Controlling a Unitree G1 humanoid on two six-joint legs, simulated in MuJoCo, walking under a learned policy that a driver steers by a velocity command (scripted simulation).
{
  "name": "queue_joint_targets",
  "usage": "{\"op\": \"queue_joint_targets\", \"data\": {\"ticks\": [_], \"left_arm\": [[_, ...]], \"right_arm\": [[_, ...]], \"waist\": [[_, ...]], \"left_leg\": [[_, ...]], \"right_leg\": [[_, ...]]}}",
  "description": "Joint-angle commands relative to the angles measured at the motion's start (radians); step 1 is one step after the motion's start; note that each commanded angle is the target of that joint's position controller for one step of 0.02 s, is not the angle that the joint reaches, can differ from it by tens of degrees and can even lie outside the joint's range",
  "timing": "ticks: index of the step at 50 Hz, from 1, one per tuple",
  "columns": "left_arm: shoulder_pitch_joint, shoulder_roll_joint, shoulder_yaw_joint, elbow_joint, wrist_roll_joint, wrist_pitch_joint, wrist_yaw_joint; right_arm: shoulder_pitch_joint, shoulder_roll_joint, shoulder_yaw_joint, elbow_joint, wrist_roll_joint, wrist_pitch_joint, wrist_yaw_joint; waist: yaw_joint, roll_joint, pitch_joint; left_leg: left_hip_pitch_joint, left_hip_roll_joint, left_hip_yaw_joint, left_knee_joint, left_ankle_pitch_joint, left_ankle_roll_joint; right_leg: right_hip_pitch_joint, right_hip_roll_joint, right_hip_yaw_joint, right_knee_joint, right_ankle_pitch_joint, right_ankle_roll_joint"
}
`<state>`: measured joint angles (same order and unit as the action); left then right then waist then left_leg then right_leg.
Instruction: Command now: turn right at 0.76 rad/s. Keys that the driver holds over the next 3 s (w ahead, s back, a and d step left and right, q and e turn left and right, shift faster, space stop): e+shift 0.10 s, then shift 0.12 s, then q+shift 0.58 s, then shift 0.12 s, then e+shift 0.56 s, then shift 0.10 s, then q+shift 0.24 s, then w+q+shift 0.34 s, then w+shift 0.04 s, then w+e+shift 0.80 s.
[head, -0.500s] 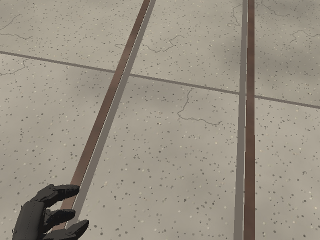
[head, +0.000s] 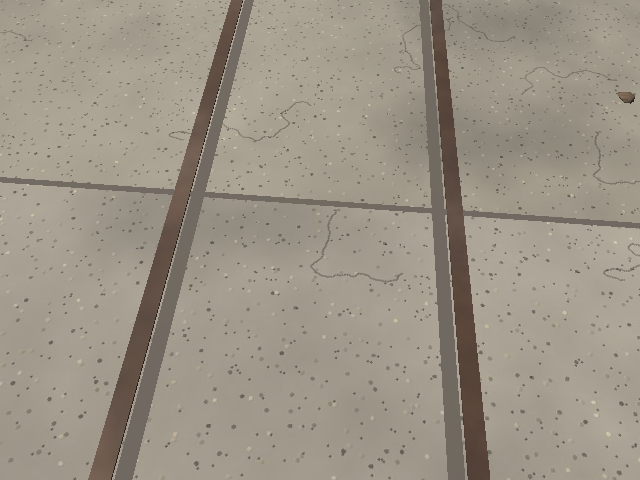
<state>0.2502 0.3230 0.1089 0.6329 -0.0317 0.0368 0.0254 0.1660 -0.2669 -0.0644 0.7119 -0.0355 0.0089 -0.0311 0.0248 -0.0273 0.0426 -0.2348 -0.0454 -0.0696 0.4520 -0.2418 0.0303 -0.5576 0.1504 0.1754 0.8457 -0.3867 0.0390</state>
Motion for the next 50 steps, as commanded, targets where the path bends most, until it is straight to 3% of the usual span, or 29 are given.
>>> {"op": "queue_joint_targets", "data": {"ticks": [1,4,7,9,11,12,14,15,16,17,18,19,20,22,24,26,29,33,35,36,37,38,39,40,41,42,44,47,50], "left_arm": [[0.073,0.099,0.031,-0.036,0.017,0.003,0.001],[-0.025,0.061,0.002,-0.091,0.002,0.007,-0.012],[-0.126,0.025,-0.027,-0.149,0.01,-0.001,-0.032],[-0.134,0.015,-0.038,-0.164,0.014,-0.006,-0.042],[-0.12,0.039,-0.032,-0.156,0.012,-0.006,-0.044],[-0.123,0.039,-0.032,-0.153,0.013,-0.006,-0.042],[-0.065,0.02,-0.034,-0.12,0.021,-0.01,-0.035],[-0.035,0.03,-0.035,-0.105,0.03,-0.013,-0.025],[0.035,0.096,-0.027,-0.106,0.054,-0.012,-0.008],[-0.019,0.121,-0.03,-0.103,0.076,-0.012,0.001],[-0.022,0.073,-0.03,-0.103,0.075,-0.017,-0.004],[-0.028,0.113,-0.016,-0.089,0.069,-0.02,-0.004],[-0.046,0.146,-0.002,-0.086,0.06,-0.02,0.003],[-0.145,0.111,-0.011,-0.093,0.044,-0.024,0.01],[-0.207,0.055,-0.023,-0.09,0.054,-0.027,0.014],[-0.22,0.031,-0.025,-0.075,0.056,-0.031,0.02],[-0.216,0.062,-0.009,-0.051,0.047,-0.033,0.023],[-0.21,0.113,0.014,-0.023,0.022,-0.036,0.007],[-0.227,0.105,0.016,-0.009,0.003,-0.032,-0.002],[-0.182,0.07,0.011,0.015,0.004,-0.028,-0.009],[-0.177,0.023,0.0,-0.005,0.039,-0.024,-0.013],[-0.287,0.007,-0.013,-0.08,0.055,-0.029,-0.004],[-0.324,0.052,-0.002,-0.076,0.043,-0.034,0.0],[-0.327,0.052,-0.001,-0.071,0.028,-0.042,0.005],[-0.287,0.062,0.005,-0.042,0.031,-0.042,0.013],[-0.26,0.082,0.011,-0.026,0.038,-0.039,0.017],[-0.211,0.069,0.01,0.008,0.037,-0.034,0.007],[-0.18,0.043,-0.005,0.038,0.027,-0.024,0.003],[-0.144,0.007,-0.025,0.072,0.028,-0.017,-0.006]], "right_arm": [[-0.157,-0.076,-0.012,-0.117,0.019,-0.029,-0.021],[-0.081,-0.104,-0.015,-0.102,0.016,-0.015,-0.028],[0.017,-0.155,-0.031,-0.072,0.018,0.005,-0.023],[0.019,-0.196,-0.043,-0.066,0.026,0.01,-0.01],[0.012,-0.216,-0.05,-0.061,0.041,0.006,0.003],[0.024,-0.214,-0.048,-0.051,0.052,0.001,0.008],[0.005,-0.174,-0.027,-0.03,0.074,-0.012,0.018],[0.035,-0.111,0.0,-0.007,0.069,-0.029,0.028],[0.057,-0.044,0.03,-0.021,0.025,-0.049,0.042],[0.107,-0.009,0.046,-0.022,0.02,-0.059,0.056],[0.023,-0.125,0.013,-0.032,0.047,-0.05,0.05],[-0.01,-0.184,-0.012,-0.046,0.072,-0.04,0.044],[0.014,-0.191,-0.025,-0.027,0.076,-0.023,0.031],[0.092,-0.17,-0.036,-0.003,0.07,0.023,0.007],[0.132,-0.131,-0.035,-0.006,0.064,0.049,-0.011],[0.104,-0.107,-0.033,-0.042,0.057,0.058,-0.015],[0.058,-0.073,-0.02,-0.105,0.049,0.052,0.013],[0.085,-0.105,-0.037,-0.146,0.053,0.059,0.045],[0.14,-0.107,-0.05,-0.14,0.055,0.064,0.043],[0.19,-0.143,-0.069,-0.126,0.048,0.061,0.031],[0.241,-0.289,-0.112,-0.137,0.046,0.049,0.008],[0.221,-0.342,-0.108,-0.178,0.014,0.018,0.015],[0.218,-0.304,-0.101,-0.18,0.006,-0.01,0.03],[0.188,-0.281,-0.092,-0.175,0.019,-0.026,0.028],[0.119,-0.243,-0.08,-0.182,0.042,-0.023,0.019],[0.057,-0.198,-0.062,-0.197,0.057,-0.013,0.008],[0.026,-0.161,-0.04,-0.214,0.042,-0.004,-0.006],[0.036,-0.151,-0.028,-0.205,0.03,-0.008,-0.01],[-0.007,-0.067,0.008,-0.183,0.01,-0.011,-0.006]], "waist": [[0.027,0.11,-0.079],[-0.027,0.123,-0.039],[-0.093,0.139,-0.062],[-0.089,0.155,-0.081],[-0.078,0.178,-0.091],[-0.078,0.187,-0.093],[-0.021,0.177,-0.111],[0.0,0.131,-0.135],[0.001,0.004,-0.266],[-0.037,-0.21,-0.318],[0.029,-0.147,-0.305],[0.038,-0.155,-0.231],[0.033,-0.132,-0.204],[-0.024,-0.134,-0.121],[-0.055,-0.138,-0.09],[-0.051,-0.128,-0.082],[-0.034,-0.115,-0.107],[-0.044,-0.116,-0.123],[-0.08,-0.081,-0.12],[-0.088,0.011,-0.107],[-0.086,0.331,-0.083],[-0.085,0.414,-0.126],[-0.122,0.252,-0.177],[-0.096,0.193,-0.147],[-0.055,0.112,-0.135],[-0.029,0.117,-0.136],[-0.014,0.133,-0.173],[-0.022,0.112,-0.179],[-0.022,0.14,-0.166]], "left_leg": [[0.087,0.296,-0.142,-0.129,0.337,0.156],[0.144,0.266,-0.022,-0.126,0.44,0.176],[0.219,0.289,-0.006,-0.099,0.506,0.203],[0.189,0.308,0.012,-0.084,0.54,0.211],[0.158,0.317,0.023,-0.063,0.559,0.205],[0.151,0.318,0.007,-0.044,0.554,0.203],[0.109,0.286,0.001,0.026,0.507,0.161],[0.014,0.25,0.023,0.059,0.433,0.095],[-0.13,0.187,0.06,0.167,0.107,0.005],[-0.234,0.149,0.066,0.255,-0.347,-0.064],[-0.252,0.14,0.039,0.355,-0.422,-0.095],[-0.338,0.114,0.059,0.504,-0.439,-0.103],[-0.378,0.11,0.051,0.628,-0.427,-0.111],[-0.343,0.112,0.034,0.738,-0.328,-0.131],[-0.325,0.111,0.066,0.756,-0.229,-0.145],[-0.329,0.133,0.076,0.679,-0.156,-0.145],[-0.273,0.165,0.09,0.494,-0.122,-0.114],[-0.188,0.146,0.145,0.349,-0.132,-0.055],[-0.081,0.104,0.184,0.193,-0.033,-0.006],[0.008,0.08,0.139,0.089,0.083,0.038],[0.153,0.282,-0.197,-0.035,0.517,0.145],[0.19,0.415,-0.542,-0.1,0.568,0.347],[0.217,0.416,-0.502,-0.134,0.43,0.355],[0.204,0.37,-0.439,-0.131,0.346,0.302],[0.186,0.334,-0.354,-0.11,0.314,0.241],[0.15,0.308,-0.294,-0.099,0.328,0.206],[0.114,0.266,-0.223,-0.093,0.421,0.19],[0.137,0.25,-0.166,-0.1,0.442,0.188],[0.097,0.224,-0.084,-0.121,0.314,0.167]], "right_leg": [[-0.136,-0.098,-0.043,0.405,0.001,0.043],[-0.215,-0.172,-0.131,0.362,0.088,0.081],[-0.178,-0.206,-0.16,0.179,0.075,0.095],[-0.071,-0.198,-0.188,0.062,0.027,0.076],[0.027,-0.167,-0.227,-0.039,0.015,0.052],[0.073,-0.151,-0.224,-0.108,0.013,0.036],[0.265,-0.124,-0.212,-0.396,0.181,-0.022],[0.463,-0.162,-0.16,-0.547,0.398,-0.052],[0.747,-0.349,0.017,-0.452,0.8,-0.091],[0.752,-0.545,0.126,-0.356,1.034,-0.261],[0.679,-0.526,0.102,-0.382,0.955,-0.327],[0.654,-0.509,0.074,-0.404,0.9,-0.328],[0.613,-0.498,0.041,-0.43,0.81,-0.315],[0.43,-0.474,-0.062,-0.492,0.655,-0.282],[0.348,-0.449,-0.151,-0.532,0.527,-0.259],[0.346,-0.451,-0.199,-0.544,0.443,-0.249],[0.384,-0.484,-0.235,-0.526,0.44,-0.248],[0.418,-0.538,-0.251,-0.475,0.462,-0.22],[0.38,-0.513,-0.304,-0.372,0.376,-0.151],[0.313,-0.447,-0.352,-0.237,0.252,-0.09],[0.058,-0.304,-0.447,0.111,-0.062,0.014],[-0.176,-0.142,-0.251,0.37,-0.331,0.052],[-0.218,-0.152,-0.13,0.461,-0.295,0.03],[-0.226,-0.162,-0.095,0.454,-0.202,0.0],[-0.222,-0.191,-0.085,0.418,-0.102,-0.009],[-0.187,-0.203,-0.088,0.38,-0.035,-0.007],[-0.097,-0.182,-0.114,0.391,0.048,0.01],[-0.056,-0.178,-0.127,0.293,0.095,0.036],[0.074,-0.229,-0.13,0.079,0.137,0.054]]}}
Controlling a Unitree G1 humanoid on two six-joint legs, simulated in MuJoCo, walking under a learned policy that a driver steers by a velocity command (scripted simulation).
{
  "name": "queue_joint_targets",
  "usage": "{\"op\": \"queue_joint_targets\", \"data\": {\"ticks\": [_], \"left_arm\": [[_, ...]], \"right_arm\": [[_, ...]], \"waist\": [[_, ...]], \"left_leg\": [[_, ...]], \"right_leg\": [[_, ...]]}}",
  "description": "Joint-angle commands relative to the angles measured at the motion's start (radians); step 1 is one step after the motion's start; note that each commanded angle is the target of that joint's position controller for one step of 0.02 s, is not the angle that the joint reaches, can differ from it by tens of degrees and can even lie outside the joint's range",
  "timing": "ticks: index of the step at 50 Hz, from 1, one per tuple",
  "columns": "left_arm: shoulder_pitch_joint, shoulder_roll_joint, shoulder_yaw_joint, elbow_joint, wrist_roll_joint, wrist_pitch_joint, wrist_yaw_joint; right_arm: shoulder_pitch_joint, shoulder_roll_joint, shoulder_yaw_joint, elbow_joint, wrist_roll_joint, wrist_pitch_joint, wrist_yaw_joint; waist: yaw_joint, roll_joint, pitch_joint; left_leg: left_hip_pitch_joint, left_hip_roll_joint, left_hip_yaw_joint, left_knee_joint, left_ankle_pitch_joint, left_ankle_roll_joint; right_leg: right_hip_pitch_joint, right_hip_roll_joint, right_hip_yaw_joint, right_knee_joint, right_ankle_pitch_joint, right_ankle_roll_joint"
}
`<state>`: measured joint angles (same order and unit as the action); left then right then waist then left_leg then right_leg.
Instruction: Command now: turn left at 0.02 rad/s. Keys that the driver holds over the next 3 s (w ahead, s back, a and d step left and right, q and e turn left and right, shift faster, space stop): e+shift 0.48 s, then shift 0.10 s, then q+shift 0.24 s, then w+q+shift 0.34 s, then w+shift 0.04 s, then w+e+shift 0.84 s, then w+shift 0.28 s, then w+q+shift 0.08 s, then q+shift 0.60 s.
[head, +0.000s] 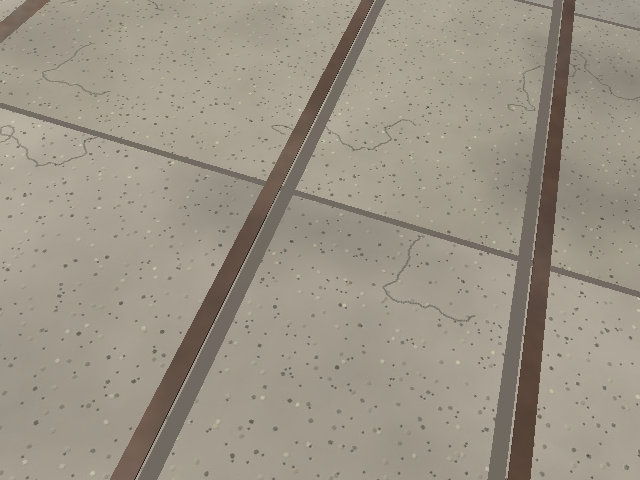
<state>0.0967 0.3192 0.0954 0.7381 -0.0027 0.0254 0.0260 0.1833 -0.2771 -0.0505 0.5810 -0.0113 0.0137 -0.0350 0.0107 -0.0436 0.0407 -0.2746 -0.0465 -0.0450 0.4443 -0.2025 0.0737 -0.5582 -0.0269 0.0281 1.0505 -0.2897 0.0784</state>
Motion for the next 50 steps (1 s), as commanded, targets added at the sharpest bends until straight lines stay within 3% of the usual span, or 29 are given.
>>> {"op": "queue_joint_targets", "data": {"ticks": [1,3,5,6,9,11,14,16,17,18,19,20,21,22,23,24,27,30,34,36,38,39,41,43,45,47,50], "left_arm": [[0.008,0.005,-0.017,-0.03,-0.003,-0.005,-0.012],[-0.014,0.047,-0.011,-0.047,-0.011,-0.003,-0.015],[-0.028,0.099,0.001,-0.073,-0.023,-0.004,-0.016],[-0.024,0.104,0.003,-0.081,-0.027,-0.006,-0.017],[0.015,0.074,-0.001,-0.09,-0.027,-0.007,-0.026],[0.045,0.059,-0.002,-0.093,-0.03,-0.004,-0.034],[0.075,0.053,0.0,-0.106,-0.036,0.002,-0.048],[0.129,0.051,0.005,-0.104,-0.037,0.004,-0.057],[0.172,0.073,0.017,-0.099,-0.031,0.003,-0.05],[0.221,0.189,0.054,-0.107,-0.025,-0.001,-0.031],[0.235,0.304,0.073,-0.131,0.004,-0.017,-0.028],[0.245,0.243,0.057,-0.143,0.026,-0.034,-0.035],[0.196,0.217,0.048,-0.143,0.017,-0.046,-0.033],[0.141,0.196,0.045,-0.149,-0.01,-0.043,-0.024],[0.102,0.171,0.034,-0.16,-0.033,-0.032,-0.014],[0.086,0.163,0.028,-0.169,-0.038,-0.022,-0.004],[0.097,0.15,0.018,-0.176,-0.016,-0.007,0.012],[0.11,0.136,0.004,-0.164,-0.007,0.0,0.018],[0.066,0.045,-0.042,-0.137,0.025,-0.006,0.011],[0.065,0.084,-0.034,-0.122,0.036,-0.011,0.002],[0.065,0.141,-0.014,-0.115,0.031,-0.003,0.001],[0.067,0.148,-0.009,-0.112,0.026,0.003,0.004],[0.06,0.14,-0.005,-0.11,0.016,0.012,0.01],[0.118,0.153,0.005,-0.102,0.007,0.006,0.007],[0.142,0.149,0.007,-0.094,-0.004,-0.021,-0.003],[0.162,0.148,0.013,-0.083,-0.004,-0.05,-0.014],[0.188,0.158,0.023,-0.069,-0.004,-0.075,-0.033]], "right_arm": [[-0.028,-0.054,-0.003,-0.041,-0.024,-0.017,0.002],[-0.024,-0.102,-0.015,-0.02,-0.036,-0.017,0.011],[-0.022,-0.16,-0.036,-0.008,-0.027,-0.007,0.01],[-0.021,-0.168,-0.042,-0.003,-0.02,-0.002,0.008],[-0.04,-0.148,-0.044,-0.001,-0.01,0.007,-0.002],[-0.067,-0.14,-0.048,-0.007,-0.007,0.01,-0.005],[-0.094,-0.145,-0.059,-0.009,0.004,0.014,-0.005],[-0.112,-0.147,-0.065,-0.004,0.025,0.016,-0.006],[-0.083,-0.133,-0.066,0.013,0.032,0.012,-0.005],[-0.07,-0.102,-0.062,0.0,0.007,0.004,-0.002],[-0.177,-0.044,-0.038,-0.076,-0.034,-0.008,0.002],[-0.208,-0.086,-0.046,-0.069,-0.021,-0.019,0.006],[-0.2,-0.11,-0.053,-0.056,0.002,-0.023,0.009],[-0.18,-0.118,-0.058,-0.037,0.002,-0.025,0.004],[-0.172,-0.127,-0.062,-0.029,-0.006,-0.022,-0.003],[-0.165,-0.121,-0.062,-0.025,-0.005,-0.021,-0.003],[-0.111,-0.104,-0.055,0.017,0.007,-0.017,0.004],[-0.116,-0.093,-0.046,0.027,0.013,-0.012,0.003],[-0.103,-0.06,-0.025,0.052,0.016,-0.015,0.022],[-0.114,-0.092,-0.03,0.043,0.028,-0.016,0.029],[-0.131,-0.14,-0.042,0.018,0.04,-0.016,0.031],[-0.13,-0.145,-0.044,0.009,0.043,-0.016,0.034],[-0.113,-0.131,-0.04,-0.002,0.044,-0.016,0.042],[-0.115,-0.108,-0.03,-0.014,0.055,-0.014,0.054],[-0.153,-0.1,-0.024,-0.035,0.064,-0.018,0.068],[-0.173,-0.096,-0.019,-0.054,0.066,-0.031,0.074],[-0.173,-0.087,-0.008,-0.07,0.071,-0.047,0.081]], "waist": [[-0.019,0.173,-0.143],[-0.047,0.192,-0.079],[-0.068,0.19,-0.025],[-0.072,0.177,-0.018],[-0.058,0.141,-0.054],[-0.043,0.134,-0.088],[-0.025,0.146,-0.119],[0.013,0.154,-0.136],[0.034,0.119,-0.143],[0.031,-0.083,-0.157],[0.03,-0.308,-0.172],[0.083,-0.138,-0.25],[0.044,-0.066,-0.196],[0.014,-0.006,-0.159],[-0.001,-0.007,-0.14],[-0.013,-0.03,-0.14],[-0.008,-0.034,-0.17],[0.008,-0.06,-0.16],[0.015,-0.092,-0.135],[0.034,-0.107,-0.092],[0.05,-0.101,-0.045],[0.054,-0.087,-0.032],[0.049,-0.065,-0.03],[0.079,-0.045,-0.058],[0.095,-0.046,0.002],[0.099,-0.041,0.035],[0.096,-0.02,0.018]], "left_leg": [[0.103,0.222,-0.093,-0.128,0.215,0.123],[0.06,0.243,-0.104,-0.149,0.115,0.14],[0.086,0.29,-0.143,-0.145,0.1,0.169],[0.116,0.317,-0.162,-0.135,0.137,0.182],[0.209,0.372,-0.163,-0.085,0.367,0.203],[0.235,0.376,-0.12,-0.055,0.485,0.196],[0.242,0.369,-0.047,-0.008,0.542,0.161],[0.21,0.343,0.028,0.073,0.499,0.103],[0.141,0.299,0.087,0.171,0.397,0.037],[-0.085,0.192,0.18,0.431,0.111,-0.065],[-0.422,-0.004,0.115,0.678,-0.47,-0.144],[-0.467,0.008,-0.042,0.811,-0.503,-0.139],[-0.486,0.027,-0.064,0.831,-0.411,-0.126],[-0.502,0.042,-0.063,0.792,-0.32,-0.126],[-0.497,0.056,-0.068,0.747,-0.257,-0.133],[-0.449,0.048,-0.066,0.735,-0.212,-0.144],[-0.404,0.033,-0.033,0.694,-0.127,-0.173],[-0.383,0.047,-0.016,0.596,-0.084,-0.187],[-0.204,0.114,0.005,0.395,-0.02,-0.176],[-0.16,0.108,0.028,0.356,-0.048,-0.16],[-0.225,0.093,0.038,0.371,-0.14,-0.145],[-0.259,0.094,0.031,0.378,-0.179,-0.139],[-0.302,0.1,0.029,0.384,-0.225,-0.133],[-0.343,0.115,0.043,0.4,-0.235,-0.117],[-0.422,0.133,0.031,0.374,-0.24,-0.076],[-0.477,0.144,0.03,0.331,-0.238,-0.037],[-0.449,0.145,0.064,0.288,-0.213,0.002]], "right_leg": [[0.128,-0.059,0.006,-0.191,0.04,0.015],[0.159,-0.051,-0.019,-0.244,-0.002,0.009],[0.086,-0.039,-0.032,-0.228,-0.087,-0.002],[0.048,-0.044,-0.028,-0.213,-0.122,-0.007],[0.002,-0.059,-0.028,-0.174,-0.181,-0.013],[0.029,-0.055,-0.048,-0.187,-0.189,-0.018],[0.101,-0.03,-0.092,-0.289,-0.145,-0.04],[0.211,0.005,-0.131,-0.462,-0.011,-0.075],[0.317,0.022,-0.099,-0.578,0.137,-0.112],[0.503,-0.121,0.172,-0.656,0.47,-0.199],[0.639,-0.339,0.564,-0.648,0.843,-0.41],[0.664,-0.362,0.543,-0.669,0.777,-0.471],[0.635,-0.302,0.452,-0.665,0.718,-0.421],[0.609,-0.24,0.387,-0.66,0.651,-0.364],[0.585,-0.212,0.353,-0.661,0.632,-0.331],[0.545,-0.18,0.334,-0.665,0.642,-0.317],[0.549,-0.157,0.277,-0.653,0.706,-0.307],[0.551,-0.147,0.251,-0.647,0.686,-0.292],[0.459,-0.131,0.168,-0.667,0.636,-0.267],[0.427,-0.15,0.165,-0.682,0.621,-0.279],[0.458,-0.191,0.193,-0.675,0.607,-0.31],[0.484,-0.215,0.208,-0.666,0.617,-0.325],[0.543,-0.253,0.223,-0.644,0.675,-0.34],[0.601,-0.298,0.274,-0.736,0.287,-0.353],[0.628,-0.307,0.318,-0.831,-0.163,-0.337],[0.684,-0.311,0.295,-0.862,-0.204,-0.314],[0.72,-0.299,0.19,-0.856,-0.084,-0.284]]}}
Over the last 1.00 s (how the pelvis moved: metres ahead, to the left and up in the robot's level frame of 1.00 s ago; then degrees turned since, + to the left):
0.04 0.00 0.00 14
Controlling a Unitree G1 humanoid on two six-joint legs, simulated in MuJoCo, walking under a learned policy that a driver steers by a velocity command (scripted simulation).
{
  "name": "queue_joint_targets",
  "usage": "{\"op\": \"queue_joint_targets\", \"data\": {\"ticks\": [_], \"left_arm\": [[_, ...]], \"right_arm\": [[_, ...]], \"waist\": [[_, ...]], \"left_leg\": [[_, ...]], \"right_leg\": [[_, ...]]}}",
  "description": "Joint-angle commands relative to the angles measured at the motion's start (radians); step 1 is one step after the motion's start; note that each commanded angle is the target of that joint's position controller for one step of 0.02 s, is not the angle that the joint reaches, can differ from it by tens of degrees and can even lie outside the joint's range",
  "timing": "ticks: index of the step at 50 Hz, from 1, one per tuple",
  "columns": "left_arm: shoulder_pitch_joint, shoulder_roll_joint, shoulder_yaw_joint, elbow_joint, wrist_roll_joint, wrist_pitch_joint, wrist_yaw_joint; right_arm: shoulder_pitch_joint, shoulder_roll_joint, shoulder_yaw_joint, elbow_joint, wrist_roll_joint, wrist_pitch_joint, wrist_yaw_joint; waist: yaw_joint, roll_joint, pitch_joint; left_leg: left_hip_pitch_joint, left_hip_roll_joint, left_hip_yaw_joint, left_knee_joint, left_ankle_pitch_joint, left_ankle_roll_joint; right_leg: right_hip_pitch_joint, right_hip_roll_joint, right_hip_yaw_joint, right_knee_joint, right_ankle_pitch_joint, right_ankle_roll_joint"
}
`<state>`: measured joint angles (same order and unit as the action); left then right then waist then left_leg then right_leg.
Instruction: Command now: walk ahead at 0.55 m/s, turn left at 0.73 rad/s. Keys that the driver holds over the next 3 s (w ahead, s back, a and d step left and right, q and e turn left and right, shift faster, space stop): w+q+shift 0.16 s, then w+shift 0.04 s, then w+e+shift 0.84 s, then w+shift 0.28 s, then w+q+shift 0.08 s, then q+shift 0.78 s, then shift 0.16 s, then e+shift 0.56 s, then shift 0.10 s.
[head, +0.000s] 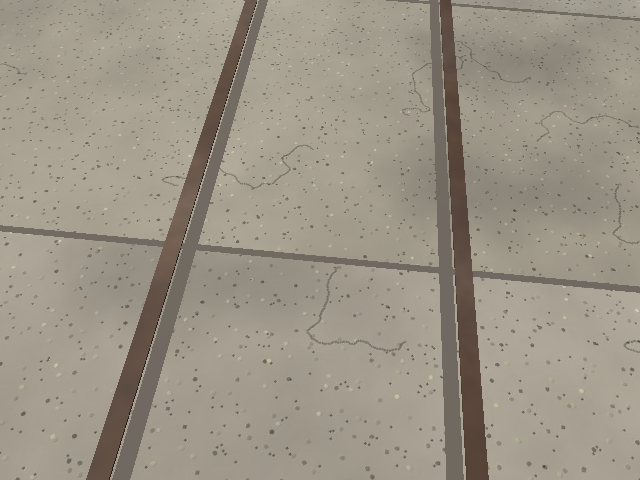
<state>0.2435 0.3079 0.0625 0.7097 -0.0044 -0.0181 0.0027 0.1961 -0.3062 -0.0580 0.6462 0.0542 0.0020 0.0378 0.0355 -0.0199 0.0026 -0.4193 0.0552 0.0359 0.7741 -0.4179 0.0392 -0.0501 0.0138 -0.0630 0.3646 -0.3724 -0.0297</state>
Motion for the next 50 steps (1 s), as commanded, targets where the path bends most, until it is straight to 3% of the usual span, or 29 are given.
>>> {"op": "queue_joint_targets", "data": {"ticks": [1,2,3,4,5,6,7,9,12,18,20,22,23,25,26,27,28,30,31,34,38,40,43,45,46,47,48,49,50], "left_arm": [[0.037,0.175,0.058,-0.037,-0.004,-0.036,-0.016],[0.009,0.186,0.06,-0.039,-0.007,-0.039,-0.02],[-0.005,0.179,0.049,-0.017,0.071,-0.037,-0.019],[-0.006,0.163,0.041,-0.019,0.053,-0.039,-0.012],[-0.092,0.119,0.018,-0.085,0.05,-0.041,-0.013],[-0.186,0.043,-0.003,-0.159,0.084,-0.055,-0.026],[-0.262,0.093,0.0,-0.162,0.088,-0.066,-0.032],[-0.132,0.126,-0.002,-0.116,0.072,-0.076,-0.044],[-0.045,0.115,-0.015,-0.069,0.082,-0.035,-0.061],[-0.247,0.059,-0.053,-0.127,0.031,-0.029,-0.08],[-0.236,0.04,-0.061,-0.123,0.018,-0.032,-0.082],[-0.16,0.078,-0.048,-0.083,0.015,-0.029,-0.069],[-0.07,0.11,-0.037,-0.053,0.014,-0.025,-0.063],[0.317,0.17,0.0,0.066,0.016,-0.017,-0.045],[0.461,0.23,0.032,0.098,0.022,-0.01,-0.028],[0.374,0.321,0.064,0.1,0.027,0.007,-0.02],[0.226,0.275,0.061,0.047,0.013,0.002,-0.032],[0.21,0.16,0.041,0.073,0.012,-0.011,-0.025],[0.201,0.134,0.031,0.089,0.015,-0.022,-0.017],[0.166,0.14,0.021,0.092,0.018,-0.052,-0.014],[0.158,0.16,0.036,0.074,0.005,-0.066,-0.017],[0.186,0.174,0.047,0.081,-0.007,-0.068,-0.023],[0.217,0.196,0.059,0.092,-0.007,-0.063,-0.017],[0.204,0.225,0.066,0.091,0.002,-0.06,-0.007],[0.177,0.258,0.072,0.089,0.01,-0.061,-0.011],[0.121,0.246,0.069,0.077,0.016,-0.072,-0.016],[0.097,0.093,0.029,0.044,0.022,-0.087,-0.011],[0.219,0.009,-0.006,-0.028,-0.035,-0.082,-0.016],[0.125,0.106,-0.001,0.014,0.0,-0.058,-0.004]], "right_arm": [[-0.173,-0.056,0.003,-0.137,0.006,-0.037,0.011],[-0.131,-0.059,0.002,-0.13,0.005,-0.037,0.011],[-0.05,-0.079,-0.004,-0.098,-0.113,-0.006,0.025],[0.148,-0.136,-0.037,-0.03,-0.133,-0.004,0.022],[0.412,-0.275,-0.084,0.017,-0.115,-0.007,0.006],[0.42,-0.351,-0.086,0.0,-0.094,-0.016,0.002],[0.348,-0.284,-0.071,0.0,-0.08,-0.01,-0.005],[0.277,-0.218,-0.051,0.005,-0.075,-0.012,-0.018],[0.171,-0.144,-0.013,0.003,-0.072,-0.052,-0.022],[0.227,-0.151,-0.007,0.08,-0.061,-0.105,-0.012],[0.221,-0.167,-0.005,0.104,-0.066,-0.12,-0.018],[0.214,-0.19,-0.012,0.124,-0.082,-0.119,-0.034],[0.199,-0.212,-0.02,0.122,-0.102,-0.107,-0.045],[0.123,-0.236,-0.031,0.11,-0.126,-0.074,-0.062],[0.089,-0.204,-0.021,0.105,-0.118,-0.076,-0.059],[0.156,-0.05,0.011,0.053,-0.08,-0.099,-0.027],[0.122,-0.098,0.028,0.011,-0.089,-0.124,-0.024],[0.022,-0.121,0.042,-0.01,-0.099,-0.144,-0.022],[-0.026,-0.103,0.049,-0.034,-0.115,-0.133,-0.024],[-0.008,-0.068,0.071,-0.044,-0.143,-0.07,-0.025],[-0.239,-0.041,0.095,-0.138,-0.11,-0.07,-0.008],[-0.284,-0.03,0.096,-0.15,-0.093,-0.073,-0.005],[-0.297,-0.06,0.083,-0.158,-0.089,-0.081,-0.012],[-0.194,-0.112,0.058,-0.127,-0.09,-0.088,-0.028],[-0.048,-0.154,0.036,-0.09,-0.085,-0.094,-0.04],[0.164,-0.202,0.01,-0.043,-0.089,-0.101,-0.059],[0.394,-0.271,-0.018,-0.006,-0.116,-0.104,-0.082],[0.278,-0.351,-0.038,-0.014,-0.133,-0.092,-0.073],[0.163,-0.23,-0.031,-0.039,-0.122,-0.082,-0.066]], "waist": [[0.06,-0.039,0.047],[0.028,-0.039,0.028],[-0.04,-0.068,-0.044],[-0.127,-0.012,-0.133],[-0.272,0.208,-0.229],[-0.247,0.363,-0.213],[-0.243,0.194,-0.077],[-0.122,0.028,0.013],[-0.034,0.109,0.07],[-0.077,0.093,0.167],[-0.059,0.102,0.162],[-0.013,0.108,0.073],[0.031,0.136,-0.002],[0.22,0.136,-0.173],[0.286,0.053,-0.203],[0.115,-0.38,-0.21],[0.084,-0.218,-0.263],[0.038,0.073,-0.078],[0.004,0.106,-0.016],[-0.072,0.063,0.077],[-0.004,0.019,0.145],[0.042,-0.002,0.109],[0.065,-0.021,0.059],[0.015,-0.023,-0.024],[-0.069,-0.012,-0.121],[-0.186,-0.006,-0.219],[-0.245,0.162,-0.355],[-0.098,0.518,-0.464],[-0.113,0.272,-0.283]], "left_leg": [[-0.259,0.033,0.004,-0.058,0.012,0.044],[-0.159,0.007,0.039,-0.091,0.024,0.055],[0.083,-0.125,0.157,-0.201,0.053,0.068],[0.419,-0.162,0.125,-0.205,0.08,0.104],[0.717,0.052,-0.296,-0.348,-0.26,0.21],[0.82,0.218,-0.791,-0.539,-0.373,0.284],[0.769,0.232,-0.759,-0.532,-0.227,0.289],[0.581,0.173,-0.538,-0.519,-0.027,0.248],[0.347,0.056,-0.339,-0.622,0.144,0.206],[0.321,0.053,-0.102,-0.769,0.574,0.139],[0.371,0.1,-0.023,-0.78,0.812,0.11],[0.504,0.115,0.034,-0.668,1.265,0.067],[0.56,0.124,0.052,-0.536,1.46,0.048],[0.506,0.127,0.076,-0.004,1.608,0.03],[0.313,0.044,0.098,0.422,1.334,0.024],[-0.209,-0.212,0.031,0.902,0.148,-0.063],[-0.34,-0.191,-0.154,0.936,0.073,-0.029],[-0.308,-0.067,-0.183,0.734,0.143,0.003],[-0.257,-0.029,-0.179,0.633,0.119,-0.004],[-0.197,0.021,-0.135,0.455,0.05,-0.052],[-0.1,0.037,-0.056,0.032,0.36,-0.103],[-0.021,0.005,-0.038,-0.103,0.526,-0.098],[0.019,-0.032,-0.046,-0.226,0.521,-0.08],[0.157,-0.079,-0.052,-0.276,0.389,-0.064],[0.319,-0.091,-0.048,-0.278,0.297,-0.051],[0.568,-0.018,-0.097,-0.235,0.211,-0.029],[0.798,0.242,-0.351,-0.248,-0.166,-0.006],[0.898,0.472,-0.97,-0.506,-0.393,0.102],[0.751,0.397,-0.887,-0.533,-0.508,0.102]], "right_leg": [[0.193,-0.326,0.232,-0.154,0.062,-0.165],[0.141,-0.3,0.164,-0.112,0.188,-0.146],[0.046,-0.233,-0.003,0.038,0.469,-0.087],[-0.151,-0.167,-0.113,0.335,0.674,-0.04],[-0.511,-0.067,-0.156,0.745,0.432,0.025],[-0.863,0.061,0.034,0.922,-0.174,0.04],[-1.0,-0.018,0.138,0.993,-0.097,0.031],[-0.886,-0.102,0.113,0.863,0.039,0.036],[-0.705,-0.115,0.036,0.742,0.122,0.069],[-0.627,-0.095,-0.049,0.375,0.401,-0.011],[-0.542,-0.059,-0.047,0.291,0.449,-0.064],[-0.439,0.035,-0.083,0.292,0.407,-0.101],[-0.359,0.082,-0.1,0.314,0.338,-0.115],[-0.026,0.141,-0.094,0.32,0.202,-0.147],[0.158,0.077,0.052,0.274,0.034,-0.197],[0.391,-0.186,0.678,0.086,-0.181,-0.385],[0.382,-0.245,1.008,-0.104,-0.247,-0.436],[0.115,-0.221,0.84,-0.149,-0.2,-0.358],[-0.025,-0.173,0.735,-0.151,-0.108,-0.324],[-0.263,-0.077,0.557,-0.18,0.027,-0.317],[-0.412,-0.005,0.463,-0.269,0.139,-0.27],[-0.356,-0.004,0.458,-0.248,0.291,-0.226],[-0.172,-0.03,0.478,-0.147,0.523,-0.185],[-0.077,-0.032,0.485,0.028,0.772,-0.143],[-0.073,-0.012,0.464,0.217,0.856,-0.12],[-0.202,0.024,0.439,0.467,0.771,-0.102],[-0.373,0.078,0.348,0.813,0.202,-0.112],[-0.65,0.141,0.225,1.048,-0.142,-0.079],[-0.753,0.03,0.194,1.085,-0.012,-0.09]]}}
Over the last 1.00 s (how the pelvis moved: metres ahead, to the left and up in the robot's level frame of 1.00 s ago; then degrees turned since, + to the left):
0.12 -0.06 -0.01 -14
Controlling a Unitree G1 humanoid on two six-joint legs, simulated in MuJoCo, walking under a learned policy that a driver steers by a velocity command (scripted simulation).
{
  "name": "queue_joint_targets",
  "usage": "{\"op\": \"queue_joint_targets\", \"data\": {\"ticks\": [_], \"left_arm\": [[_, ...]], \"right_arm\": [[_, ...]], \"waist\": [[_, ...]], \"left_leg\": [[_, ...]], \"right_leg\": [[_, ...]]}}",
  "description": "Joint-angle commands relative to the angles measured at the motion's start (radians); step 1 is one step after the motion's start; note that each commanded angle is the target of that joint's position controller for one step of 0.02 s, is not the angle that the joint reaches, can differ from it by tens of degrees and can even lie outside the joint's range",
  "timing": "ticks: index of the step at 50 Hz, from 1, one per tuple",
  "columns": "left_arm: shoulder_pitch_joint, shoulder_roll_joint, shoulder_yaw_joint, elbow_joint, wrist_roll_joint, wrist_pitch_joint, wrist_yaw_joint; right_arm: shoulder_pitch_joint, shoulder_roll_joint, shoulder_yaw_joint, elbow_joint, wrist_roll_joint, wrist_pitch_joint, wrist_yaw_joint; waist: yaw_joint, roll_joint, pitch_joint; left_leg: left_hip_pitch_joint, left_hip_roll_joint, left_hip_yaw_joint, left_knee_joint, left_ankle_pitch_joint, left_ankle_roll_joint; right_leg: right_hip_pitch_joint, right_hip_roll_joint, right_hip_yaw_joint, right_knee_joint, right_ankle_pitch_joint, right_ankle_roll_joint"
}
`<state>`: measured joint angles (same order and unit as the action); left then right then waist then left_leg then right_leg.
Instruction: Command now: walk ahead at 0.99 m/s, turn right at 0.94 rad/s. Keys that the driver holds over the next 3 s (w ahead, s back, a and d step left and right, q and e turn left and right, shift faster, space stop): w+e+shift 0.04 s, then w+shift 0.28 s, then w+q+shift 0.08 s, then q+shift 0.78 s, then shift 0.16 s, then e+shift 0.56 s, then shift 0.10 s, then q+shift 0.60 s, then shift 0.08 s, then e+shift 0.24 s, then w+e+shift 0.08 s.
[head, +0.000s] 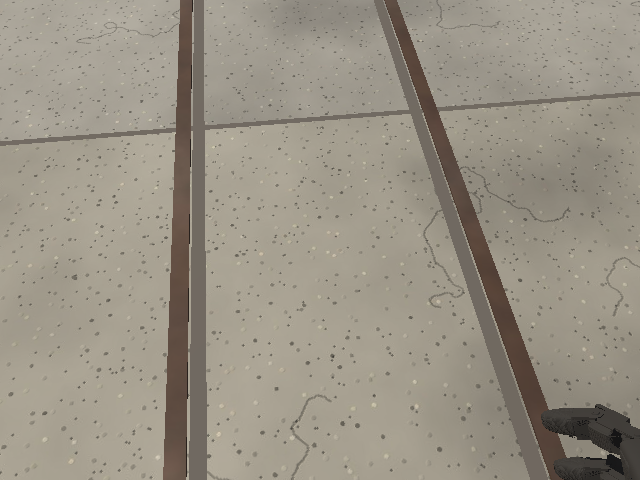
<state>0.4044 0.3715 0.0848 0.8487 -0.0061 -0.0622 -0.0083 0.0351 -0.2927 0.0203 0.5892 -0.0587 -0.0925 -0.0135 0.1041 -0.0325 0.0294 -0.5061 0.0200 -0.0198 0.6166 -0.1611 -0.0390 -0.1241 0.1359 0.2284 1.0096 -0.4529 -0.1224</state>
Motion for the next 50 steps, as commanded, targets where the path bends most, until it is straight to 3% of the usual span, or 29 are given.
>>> {"op": "queue_joint_targets", "data": {"ticks": [1,2,3,6,10,14,16,17,18,19,20,21,23,24,26,27,28,32,35,37,38,39,40,41,42,43,44,47,50], "left_arm": [[-0.122,0.07,-0.013,-0.13,0.021,-0.003,-0.004],[-0.164,0.063,-0.012,-0.132,0.028,0.006,-0.018],[-0.207,0.036,-0.017,-0.152,0.045,0.014,-0.036],[-0.242,-0.043,-0.047,-0.196,0.05,0.04,-0.06],[-0.376,-0.031,-0.073,-0.269,0.052,0.034,-0.075],[-0.506,-0.038,-0.097,-0.294,0.047,0.017,-0.093],[-0.446,-0.001,-0.086,-0.267,0.057,0.014,-0.075],[-0.32,0.029,-0.072,-0.232,0.065,0.011,-0.061],[-0.097,0.06,-0.051,-0.162,0.065,0.011,-0.041],[0.064,0.132,-0.021,-0.11,0.078,0.014,-0.016],[0.039,0.22,0.0,-0.113,0.096,0.008,0.004],[0.046,0.201,0.004,-0.134,0.07,0.006,0.009],[-0.084,0.076,-0.02,-0.094,0.05,-0.02,0.006],[-0.122,0.027,-0.03,-0.087,0.048,-0.033,0.001],[-0.147,-0.034,-0.048,-0.079,0.029,-0.045,0.001],[-0.253,-0.065,-0.043,-0.114,0.004,-0.063,-0.008],[-0.297,-0.057,-0.043,-0.118,-0.001,-0.069,-0.005],[-0.333,-0.006,-0.031,-0.118,0.008,-0.05,0.055],[-0.265,0.061,-0.018,-0.115,-0.014,-0.028,0.09],[-0.321,0.087,-0.006,-0.147,-0.03,-0.008,0.087],[-0.367,0.075,-0.008,-0.163,-0.032,-0.003,0.075],[-0.377,0.006,-0.025,-0.163,-0.026,-0.002,0.047],[-0.273,-0.108,-0.049,-0.188,0.024,-0.006,0.015],[-0.059,-0.049,-0.053,-0.197,0.01,-0.016,0.002],[-0.133,0.075,-0.032,-0.204,-0.002,-0.017,0.0],[-0.236,0.091,-0.021,-0.225,0.001,-0.008,0.009],[-0.273,0.073,-0.02,-0.227,0.017,0.007,0.023],[-0.31,0.028,-0.02,-0.233,0.021,0.035,0.03],[-0.345,-0.024,-0.027,-0.229,0.011,0.037,0.038]], "right_arm": [[0.277,-0.16,-0.089,0.02,0.0,0.015,-0.01],[0.279,-0.122,-0.08,0.046,-0.006,0.016,-0.005],[0.318,-0.108,-0.074,0.085,-0.004,0.01,-0.006],[0.38,-0.051,-0.06,0.17,0.024,-0.023,0.017],[0.344,-0.088,-0.064,0.2,0.027,-0.043,0.027],[0.435,-0.15,-0.069,0.263,0.035,-0.043,0.027],[0.471,-0.209,-0.077,0.287,0.035,-0.029,0.012],[0.473,-0.236,-0.079,0.3,0.037,-0.016,0.004],[0.448,-0.25,-0.079,0.303,0.045,-0.002,-0.002],[0.445,-0.208,-0.069,0.286,0.046,0.001,0.002],[0.548,-0.024,-0.036,0.242,0.057,0.0,0.024],[0.484,-0.125,-0.059,0.216,0.083,0.0,0.008],[0.405,-0.092,-0.057,0.22,0.077,0.006,0.002],[0.428,-0.069,-0.057,0.252,0.068,0.021,0.004],[0.475,-0.042,-0.065,0.276,0.046,0.063,0.017],[0.429,-0.047,-0.086,0.252,0.131,0.054,0.002],[0.392,-0.049,-0.087,0.234,0.135,0.055,-0.002],[0.249,0.008,-0.073,0.154,0.082,0.024,0.028],[0.299,-0.022,-0.092,0.137,0.07,0.03,0.07],[0.425,-0.109,-0.129,0.137,0.072,0.058,0.077],[0.558,-0.17,-0.157,0.16,0.07,0.07,0.068],[0.58,-0.177,-0.159,0.176,0.076,0.077,0.047],[0.455,-0.21,-0.148,0.126,0.049,0.064,0.034],[0.351,-0.272,-0.145,0.026,-0.008,0.03,0.041],[0.245,-0.257,-0.159,-0.045,0.02,0.033,0.05],[0.193,-0.206,-0.147,-0.056,0.058,0.04,0.046],[0.174,-0.174,-0.136,-0.061,0.081,0.045,0.039],[0.162,-0.163,-0.139,-0.071,0.074,0.071,0.008],[0.197,-0.192,-0.154,-0.071,0.078,0.103,-0.028]], "waist": [[-0.19,0.162,-0.195],[-0.182,0.074,-0.121],[-0.173,0.084,-0.076],[-0.122,0.13,-0.021],[-0.081,0.108,0.07],[-0.11,0.066,0.131],[-0.064,0.128,0.044],[0.009,0.154,-0.042],[0.123,0.162,-0.151],[0.173,0.134,-0.249],[0.017,-0.152,-0.36],[0.061,-0.048,-0.438],[-0.048,0.039,-0.087],[-0.094,0.055,-0.038],[-0.151,-0.001,-0.028],[-0.153,-0.062,-0.049],[-0.165,-0.068,-0.034],[-0.147,-0.037,0.03],[-0.151,-0.063,-0.087],[-0.235,-0.095,-0.149],[-0.316,-0.045,-0.191],[-0.325,0.131,-0.12],[-0.163,0.42,-0.051],[-0.079,0.353,-0.362],[-0.113,0.16,-0.358],[-0.096,0.019,-0.205],[-0.079,-0.067,-0.169],[-0.069,-0.004,-0.11],[-0.095,0.037,-0.18]], "left_leg": [[0.718,0.379,-0.608,-0.347,-0.583,0.163],[0.616,0.337,-0.454,-0.349,-0.358,0.152],[0.548,0.293,-0.346,-0.358,-0.229,0.144],[0.477,0.254,-0.19,-0.391,0.013,0.135],[0.374,0.208,0.026,-0.512,0.197,0.139],[0.368,0.206,0.158,-0.609,0.535,0.143],[0.51,0.226,0.197,-0.437,1.029,0.137],[0.508,0.238,0.192,-0.237,1.17,0.137],[0.442,0.23,0.175,0.028,1.163,0.134],[0.246,0.177,0.147,0.36,0.818,0.13],[-0.101,0.01,0.087,0.773,-0.338,0.114],[-0.182,-0.035,-0.087,0.911,-0.297,0.133],[-0.168,0.046,-0.048,0.78,-0.149,0.112],[-0.117,0.07,-0.052,0.718,-0.156,0.099],[-0.014,0.074,-0.032,0.64,-0.165,0.073],[-0.055,0.107,-0.083,0.631,-0.137,0.057],[-0.073,0.106,-0.063,0.589,-0.11,0.047],[0.038,0.026,0.108,0.154,0.235,0.023],[0.177,-0.073,0.18,0.025,0.343,0.041],[0.321,-0.098,0.159,0.029,0.241,0.1],[0.467,-0.095,0.116,-0.013,0.262,0.143],[0.531,-0.054,0.043,-0.133,0.405,0.18],[0.589,0.068,-0.273,-0.04,1.035,0.299],[0.726,0.305,-0.749,-0.185,0.837,0.52],[0.665,0.292,-0.766,-0.278,0.448,0.502],[0.518,0.232,-0.681,-0.309,0.231,0.443],[0.418,0.195,-0.636,-0.325,0.146,0.396],[0.258,0.068,-0.463,-0.304,0.29,0.316],[0.308,0.038,-0.437,-0.251,0.429,0.278]], "right_leg": [[-0.678,-0.132,-0.126,0.385,0.154,0.008],[-0.652,-0.164,-0.136,0.349,0.183,0.018],[-0.638,-0.186,-0.132,0.319,0.187,0.019],[-0.664,-0.2,-0.122,0.28,0.177,0.023],[-0.647,-0.178,-0.154,0.008,0.346,0.03],[-0.411,-0.124,-0.327,-0.297,0.448,-0.016],[-0.289,-0.044,-0.372,-0.334,0.356,-0.046],[-0.122,-0.019,-0.357,-0.344,0.29,-0.064],[0.125,-0.029,-0.311,-0.409,0.29,-0.087],[0.389,-0.157,-0.168,-0.411,0.164,-0.095],[0.622,-0.501,0.296,-0.475,-0.031,-0.125],[0.577,-0.579,0.552,-0.63,0.121,-0.135],[0.216,-0.49,0.17,-0.649,0.708,-0.123],[0.118,-0.442,0.04,-0.656,0.865,-0.093],[-0.004,-0.409,-0.126,-0.703,1.011,-0.057],[0.03,-0.38,-0.166,-0.726,0.973,-0.042],[-0.001,-0.374,-0.211,-0.755,0.955,-0.034],[-0.141,-0.238,-0.446,-0.759,0.921,0.031],[-0.02,-0.265,-0.46,-0.581,1.128,0.068],[-0.011,-0.307,-0.437,-0.387,1.217,0.086],[-0.062,-0.299,-0.421,-0.178,1.098,0.096],[-0.174,-0.183,-0.414,0.117,0.435,0.133],[-0.459,0.004,-0.344,0.491,-0.265,0.182],[-0.551,0.031,-0.081,0.66,-0.226,0.199],[-0.548,-0.023,-0.035,0.603,-0.131,0.167],[-0.584,-0.055,-0.05,0.501,-0.055,0.156],[-0.556,-0.087,-0.051,0.421,-0.014,0.156],[-0.443,-0.096,-0.065,0.154,0.027,0.181],[-0.437,-0.063,-0.073,-0.014,0.104,0.221]]}}
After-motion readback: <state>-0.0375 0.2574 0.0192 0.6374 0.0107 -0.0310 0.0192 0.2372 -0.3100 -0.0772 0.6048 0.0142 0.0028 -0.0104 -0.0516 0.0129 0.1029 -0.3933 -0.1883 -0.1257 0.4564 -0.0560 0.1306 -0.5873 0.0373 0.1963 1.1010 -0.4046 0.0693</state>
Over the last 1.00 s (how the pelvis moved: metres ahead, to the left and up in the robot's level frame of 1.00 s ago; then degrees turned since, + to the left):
0.83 0.19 -0.02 -16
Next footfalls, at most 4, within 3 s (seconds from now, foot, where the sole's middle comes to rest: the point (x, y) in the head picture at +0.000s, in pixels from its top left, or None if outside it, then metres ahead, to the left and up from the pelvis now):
0.38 right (417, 452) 0.52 -0.11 -0.75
0.78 left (373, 304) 0.86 -0.01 -0.75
1.28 right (440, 270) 0.97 -0.17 -0.75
1.64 left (373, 331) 0.78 -0.01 -0.75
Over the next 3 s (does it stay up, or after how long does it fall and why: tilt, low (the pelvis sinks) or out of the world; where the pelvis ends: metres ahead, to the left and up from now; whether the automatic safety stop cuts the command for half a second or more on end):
stays up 0.85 -0.11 0.03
